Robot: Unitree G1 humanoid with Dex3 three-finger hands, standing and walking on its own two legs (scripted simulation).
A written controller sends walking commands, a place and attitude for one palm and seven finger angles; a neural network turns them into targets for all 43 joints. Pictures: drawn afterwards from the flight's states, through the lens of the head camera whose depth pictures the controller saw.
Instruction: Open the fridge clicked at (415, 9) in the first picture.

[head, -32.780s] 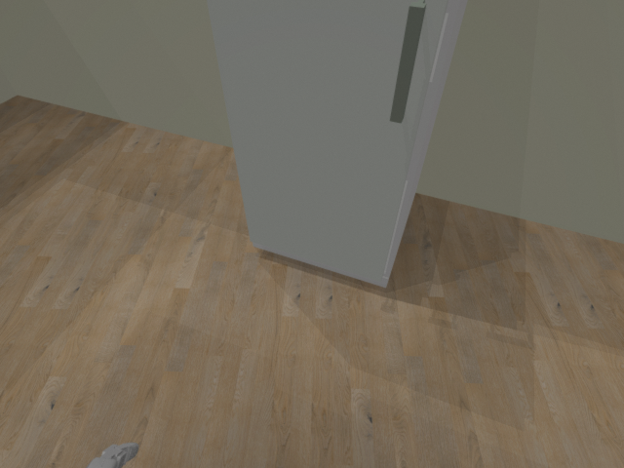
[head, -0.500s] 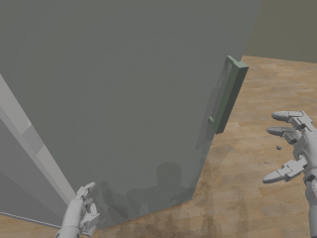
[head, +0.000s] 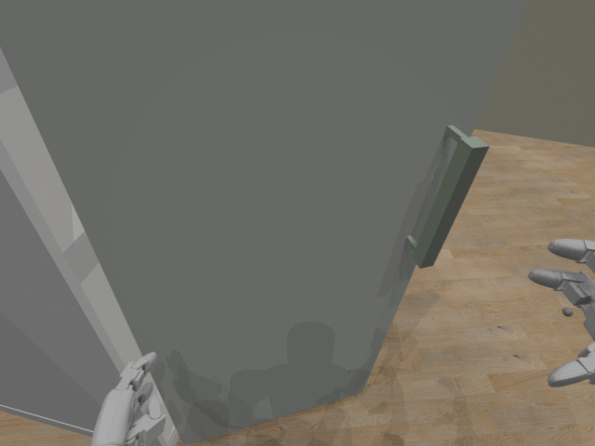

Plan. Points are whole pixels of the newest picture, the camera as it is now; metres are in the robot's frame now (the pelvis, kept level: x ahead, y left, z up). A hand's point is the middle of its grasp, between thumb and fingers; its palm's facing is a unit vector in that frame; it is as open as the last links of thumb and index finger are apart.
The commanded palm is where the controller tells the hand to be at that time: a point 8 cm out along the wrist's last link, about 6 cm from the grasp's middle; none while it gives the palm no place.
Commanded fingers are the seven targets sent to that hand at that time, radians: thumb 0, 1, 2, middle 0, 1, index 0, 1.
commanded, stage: draw the hand back to the body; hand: right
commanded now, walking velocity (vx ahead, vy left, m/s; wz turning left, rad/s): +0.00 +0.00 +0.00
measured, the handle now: (436, 201) +0.45 -0.20 +0.14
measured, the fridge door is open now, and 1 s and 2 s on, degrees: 61 61 61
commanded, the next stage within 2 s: step back with the hand held close in 1.22 s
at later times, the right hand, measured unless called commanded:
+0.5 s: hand out of the picture +0.22 -0.31 +0.16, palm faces +0.48 +0.81 -0.34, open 12.2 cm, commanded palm +0.17 -0.33 +0.17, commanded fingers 0.00 -0.32 -0.62 0.22 0.64 0.22 0.64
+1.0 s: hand out of the picture +0.20 -0.30 +0.17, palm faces +0.48 +0.78 -0.40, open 7.8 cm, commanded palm +0.15 -0.33 +0.18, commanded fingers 0.00 -0.90 -0.90 0.20 0.30 0.20 0.30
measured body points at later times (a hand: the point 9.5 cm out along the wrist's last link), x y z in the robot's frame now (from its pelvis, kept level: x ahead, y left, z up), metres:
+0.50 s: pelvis +0.01 -0.03 +0.01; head -0.01 -0.02 +0.46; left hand +0.20 +0.18 -0.07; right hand +0.18 -0.35 +0.18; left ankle -0.02 +0.09 -0.73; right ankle +0.06 -0.10 -0.73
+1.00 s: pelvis +0.02 -0.02 +0.01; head +0.00 -0.01 +0.46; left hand +0.21 +0.20 -0.07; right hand +0.17 -0.34 +0.19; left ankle -0.02 +0.09 -0.73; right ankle +0.06 -0.10 -0.73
